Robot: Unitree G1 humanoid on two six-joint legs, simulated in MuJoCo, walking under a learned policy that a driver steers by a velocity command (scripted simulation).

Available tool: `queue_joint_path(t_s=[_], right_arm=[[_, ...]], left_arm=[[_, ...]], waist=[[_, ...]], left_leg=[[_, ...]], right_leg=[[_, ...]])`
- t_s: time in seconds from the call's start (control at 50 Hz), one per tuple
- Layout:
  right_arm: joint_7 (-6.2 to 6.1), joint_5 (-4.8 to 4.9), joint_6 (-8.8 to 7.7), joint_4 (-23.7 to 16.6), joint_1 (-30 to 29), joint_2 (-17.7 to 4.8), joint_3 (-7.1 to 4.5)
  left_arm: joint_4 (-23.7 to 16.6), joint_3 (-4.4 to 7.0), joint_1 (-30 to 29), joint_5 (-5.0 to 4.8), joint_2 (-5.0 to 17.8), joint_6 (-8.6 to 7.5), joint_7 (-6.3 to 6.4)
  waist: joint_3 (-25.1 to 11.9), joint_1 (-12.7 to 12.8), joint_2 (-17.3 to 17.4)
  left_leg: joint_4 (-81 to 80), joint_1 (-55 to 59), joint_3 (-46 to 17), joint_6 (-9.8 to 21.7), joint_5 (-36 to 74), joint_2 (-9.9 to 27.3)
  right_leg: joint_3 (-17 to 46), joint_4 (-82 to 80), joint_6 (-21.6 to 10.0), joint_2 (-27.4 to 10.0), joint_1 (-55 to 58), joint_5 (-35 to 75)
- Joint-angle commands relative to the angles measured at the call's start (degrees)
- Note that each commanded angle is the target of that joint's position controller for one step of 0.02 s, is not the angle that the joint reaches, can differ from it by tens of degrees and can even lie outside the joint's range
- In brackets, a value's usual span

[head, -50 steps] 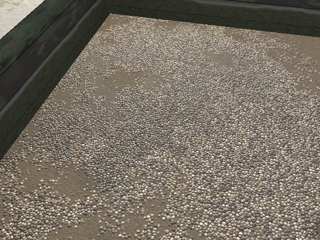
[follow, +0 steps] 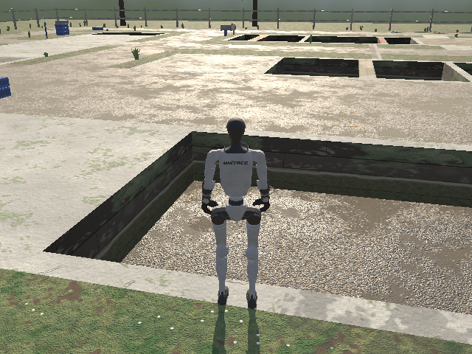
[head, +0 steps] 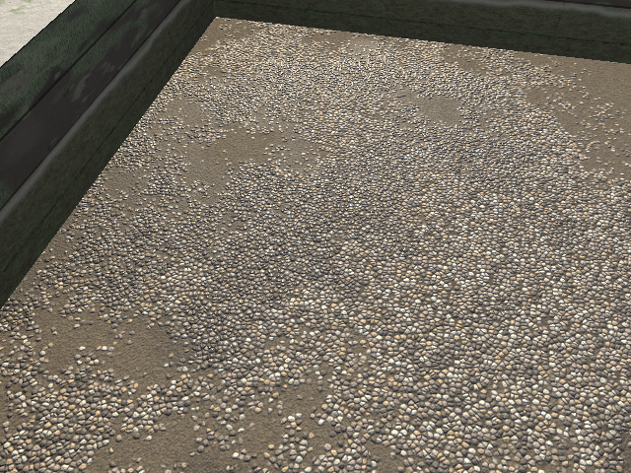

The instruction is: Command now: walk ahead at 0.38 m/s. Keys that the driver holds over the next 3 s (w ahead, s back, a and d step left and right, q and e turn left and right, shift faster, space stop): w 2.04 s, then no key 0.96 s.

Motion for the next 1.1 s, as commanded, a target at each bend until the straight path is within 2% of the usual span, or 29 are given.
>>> queue_joint_path(t_s=[0.02,0.16,0.18,0.22,0.24,0.28,0.32,0.36,0.4,0.42,0.46,0.5,0.54,0.56,0.6,0.66,0.7,0.76,0.78,0.82,0.86,0.88,0.92,0.98,1.0,1.02,1.04,1.08,1.1], right_arm=[[-0.2,-0.21,-0.83,-6.06,-4.94,-3.73,-0.94],[-0.03,-0.16,-0.94,-7.82,-6.44,-3.73,-0.8],[-0.96,0.77,-1.03,-6.3,-2.6,-4.22,-0.83],[-0.16,0.68,-0.82,-8.97,-8.9,-3.87,-0.61],[0.15,-0.16,-0.84,-9.02,-7.98,-3.65,-0.6],[-0.66,0.76,-1.1,-7.33,-3.69,-4.19,-0.61],[-0.04,0.48,-1.08,-9.65,-9.08,-3.97,-0.55],[-0.61,0.7,-1.1,-7.89,-4.14,-4.21,-0.56],[0.03,0.34,-1.1,-10.03,-8.99,-3.87,-0.47],[-0.67,0.62,-1.06,-8.47,-4.74,-4.04,-0.51],[0.05,0.31,-1.01,-10.27,-8.81,-3.9,-0.42],[-0.58,0.59,-1.25,-8.35,-3.82,-4.07,-0.5],[-0.87,0.86,-0.88,-9.24,-6.41,-4.13,-0.48],[0.02,0.33,-1.04,-10.56,-8.91,-3.67,-0.35],[-0.56,0.58,-1.18,-8.6,-3.82,-3.96,-0.42],[0.03,0.32,-1.06,-10.76,-8.85,-3.58,-0.29],[-0.55,0.59,-1.21,-8.79,-3.78,-3.9,-0.38],[-0.83,0.88,-0.79,-9.79,-6.51,-3.97,-0.37],[0.06,0.36,-0.96,-11.0,-8.67,-3.6,-0.23],[-0.54,0.53,-1.3,-8.95,-3.55,-3.84,-0.36],[-0.84,0.85,-1.0,-9.8,-6.23,-3.93,-0.36],[0.03,0.31,-1.15,-11.08,-8.75,-3.46,-0.22],[-0.54,0.58,-1.27,-9.08,-3.68,-3.76,-0.31],[-0.81,0.9,-0.86,-10.05,-6.46,-3.85,-0.32],[0.07,0.36,-1.04,-11.23,-8.59,-3.48,-0.18],[0.32,-0.26,-1.32,-10.67,-6.7,-3.37,-0.26],[-0.53,0.52,-1.37,-9.14,-3.4,-3.72,-0.31],[-0.84,0.84,-1.07,-9.96,-6.08,-3.83,-0.33],[0.02,0.28,-1.21,-11.23,-8.59,-3.37,-0.19]], left_arm=[[-6.05,1.18,-4.05,0.17,4.12,-0.72,0.21],[-7.9,1.4,-6.45,0.39,3.85,-0.61,0.18],[-6.66,1.28,-3.5,0.56,3.05,-1.0,0.27],[-8.84,1.02,-8.32,0.33,3.27,-0.44,0.0],[-8.43,1.45,-8.02,0.25,4.17,-0.6,-0.05],[-7.39,1.44,-4.72,0.61,3.16,-1.02,0.04],[-9.19,1.14,-8.8,0.32,3.19,-0.83,-0.08],[-7.61,1.55,-5.38,0.55,3.23,-1.21,0.01],[-9.2,1.13,-8.77,0.35,3.0,-0.95,-0.12],[-7.49,1.49,-5.58,0.57,3.13,-1.45,0.0],[-9.17,1.15,-8.72,0.31,3.1,-1.03,-0.13],[-7.47,1.62,-5.01,0.56,3.24,-1.51,0.03],[-7.59,1.13,-5.87,0.63,2.4,-1.67,-0.02],[-8.97,1.25,-8.61,0.32,3.23,-1.17,-0.12],[-7.37,1.57,-4.84,0.6,3.11,-1.5,0.02],[-8.88,1.28,-8.39,0.35,3.28,-1.2,-0.13],[-7.32,1.58,-4.69,0.63,3.14,-1.53,0.02],[-7.44,1.21,-5.69,0.64,2.66,-1.76,-0.07],[-8.89,1.26,-8.34,0.34,3.36,-1.21,-0.16],[-7.23,1.6,-4.43,0.65,3.24,-1.63,0.0],[-7.42,1.16,-5.47,0.65,2.51,-1.79,-0.03],[-8.81,1.28,-8.31,0.37,3.3,-1.26,-0.14],[-7.29,1.57,-4.67,0.64,3.09,-1.56,-0.01],[-7.43,1.2,-5.8,0.64,2.64,-1.78,-0.09],[-8.87,1.24,-8.4,0.35,3.31,-1.21,-0.2],[-8.57,1.54,-7.68,0.54,3.73,-1.05,-0.21],[-7.21,1.58,-4.49,0.65,3.18,-1.64,-0.03],[-7.42,1.14,-5.56,0.64,2.45,-1.8,-0.06],[-8.81,1.25,-8.4,0.37,3.24,-1.26,-0.17]], waist=[[-4.08,-0.15,-0.6],[-4.79,-0.3,0.02],[-8.64,0.53,1.3],[0.33,-0.27,0.66],[-2.37,-0.42,-0.54],[-7.64,0.66,0.44],[-0.4,-0.39,0.23],[-7.16,0.49,-0.03],[-0.77,-0.49,0.22],[-6.74,0.33,-0.12],[-0.38,-0.6,0.13],[-8.11,0.33,-0.23],[-3.63,0.55,0.87],[-0.56,-0.65,-0.17],[-7.94,0.29,0.01],[-0.59,-0.64,-0.04],[-7.93,0.3,0.09],[-2.82,0.51,0.9],[-0.02,-0.67,-0.03],[-8.22,0.27,-0.07],[-3.71,0.54,0.93],[-0.57,-0.64,-0.14],[-7.99,0.29,0.03],[-2.76,0.51,0.76],[0.0,-0.65,-0.09],[-3.33,-1.04,-0.52],[-8.34,0.27,-0.18],[-3.79,0.54,0.86],[-0.61,-0.63,-0.16]], left_leg=[[0.06,-1.51,-2.75,2.42,17.97,4.28],[2.68,-2.61,-2.74,2.27,21.22,4.62],[-0.16,-1.59,-4.64,2.3,9.22,4.4],[1.6,-5.63,-3.15,2.27,17.64,4.68],[2.87,-4.38,-3.12,2.2,20.14,4.71],[0.5,-2.98,-4.73,2.26,9.74,4.41],[2.19,-5.41,-3.12,2.16,18.33,4.65],[0.8,-3.26,-4.74,2.19,10.1,4.46],[2.49,-5.43,-3.0,2.1,18.5,4.54],[0.91,-3.21,-4.88,2.25,9.79,4.47],[2.6,-5.85,-2.87,2.04,18.33,4.46],[1.44,-2.72,-4.43,2.12,10.78,4.33],[0.55,-4.47,-5.24,2.33,8.89,4.49],[2.92,-5.47,-2.85,2.12,18.86,4.55],[1.65,-3.07,-4.35,2.13,10.87,4.3],[3.1,-5.62,-2.8,2.14,18.98,4.56],[1.82,-3.26,-4.32,2.15,10.97,4.32],[0.75,-5.24,-5.27,2.39,8.8,4.6],[3.14,-6.41,-2.72,2.08,18.57,4.52],[2.09,-3.28,-4.16,2.12,10.9,4.24],[1.13,-4.95,-4.99,2.31,9.16,4.46],[3.47,-5.99,-2.64,2.11,19.05,4.55],[2.16,-3.63,-4.12,2.09,11.02,4.32],[0.98,-5.64,-5.09,2.32,8.74,4.6],[3.38,-6.74,-2.54,2.03,18.52,4.54],[4.13,-5.42,-2.09,1.95,19.92,4.37],[2.32,-3.54,-3.96,2.06,10.81,4.26],[1.32,-5.2,-4.77,2.25,9.0,4.47],[3.67,-6.24,-2.45,2.05,18.88,4.57]], right_leg=[[3.5,0.43,-1.5,-3.52,1.66,17.71],[3.02,4.15,-0.66,-3.09,0.47,17.77],[1.88,3.38,-0.91,-1.93,3.12,5.47],[3.12,3.55,-0.9,-3.07,-2.15,14.85],[3.29,4.66,-0.6,-3.2,-0.99,17.04],[1.95,4.4,-0.63,-2.12,2.21,6.19],[3.26,4.23,-0.75,-3.14,-2.32,15.37],[1.91,4.91,-0.57,-1.99,1.77,6.39],[3.28,4.57,-0.64,-3.22,-2.4,15.77],[2.08,4.87,-0.63,-2.07,1.23,6.18],[3.3,4.8,-0.59,-3.24,-2.67,16.08],[1.95,5.5,-0.49,-2.07,1.85,7.23],[1.88,4.69,-0.48,-1.85,-0.73,5.24],[3.22,5.07,-0.57,-3.09,-2.86,16.07],[1.91,5.79,-0.4,-2.09,1.59,7.33],[3.18,5.34,-0.49,-3.05,-2.97,16.05],[1.9,6.05,-0.34,-2.06,1.47,7.32],[1.88,5.26,-0.43,-1.71,-1.33,5.14],[3.2,5.6,-0.42,-3.01,-3.27,16.02],[2.05,6.24,-0.39,-2.16,1.57,7.78],[1.94,5.37,-0.41,-1.85,-0.98,5.58],[3.26,5.69,-0.48,-3.05,-3.11,16.33],[1.97,6.43,-0.32,-2.07,1.39,7.57],[1.97,5.54,-0.44,-1.73,-1.35,5.33],[3.28,5.86,-0.42,-3.0,-3.32,16.17],[3.74,6.41,-0.59,-3.5,-1.63,18.44],[2.15,6.5,-0.39,-2.16,1.57,7.91],[2.04,5.58,-0.41,-1.83,-1.0,5.65],[3.37,5.88,-0.49,-3.03,-3.18,16.4]])
Next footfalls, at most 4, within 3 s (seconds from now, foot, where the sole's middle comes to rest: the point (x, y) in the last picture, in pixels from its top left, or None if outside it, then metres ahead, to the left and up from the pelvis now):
none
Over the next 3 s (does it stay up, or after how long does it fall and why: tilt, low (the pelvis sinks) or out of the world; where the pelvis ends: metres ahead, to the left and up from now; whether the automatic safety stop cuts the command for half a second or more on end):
stays up -0.01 0.00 0.00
